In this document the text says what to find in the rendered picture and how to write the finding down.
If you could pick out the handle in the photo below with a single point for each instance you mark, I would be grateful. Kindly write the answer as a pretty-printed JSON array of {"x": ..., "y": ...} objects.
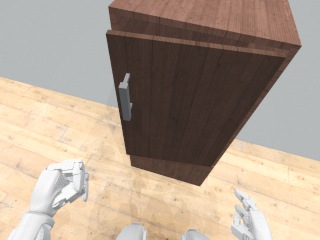
[{"x": 124, "y": 94}]

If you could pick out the cupboard door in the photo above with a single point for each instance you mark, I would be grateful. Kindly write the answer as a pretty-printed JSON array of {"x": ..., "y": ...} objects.
[{"x": 188, "y": 97}]

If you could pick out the robot left forearm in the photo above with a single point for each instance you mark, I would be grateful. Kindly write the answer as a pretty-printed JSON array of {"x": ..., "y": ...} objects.
[{"x": 33, "y": 226}]

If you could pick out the robot left thigh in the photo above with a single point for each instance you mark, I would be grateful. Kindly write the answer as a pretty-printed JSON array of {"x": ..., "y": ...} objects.
[{"x": 133, "y": 232}]

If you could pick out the left robot hand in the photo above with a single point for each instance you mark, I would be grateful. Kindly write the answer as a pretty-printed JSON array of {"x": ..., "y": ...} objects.
[{"x": 45, "y": 198}]

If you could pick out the right robot hand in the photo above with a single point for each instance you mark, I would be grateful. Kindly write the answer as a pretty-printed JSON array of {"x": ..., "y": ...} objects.
[{"x": 255, "y": 225}]

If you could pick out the robot right shin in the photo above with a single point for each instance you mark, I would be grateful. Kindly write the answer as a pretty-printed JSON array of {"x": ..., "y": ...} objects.
[{"x": 192, "y": 229}]

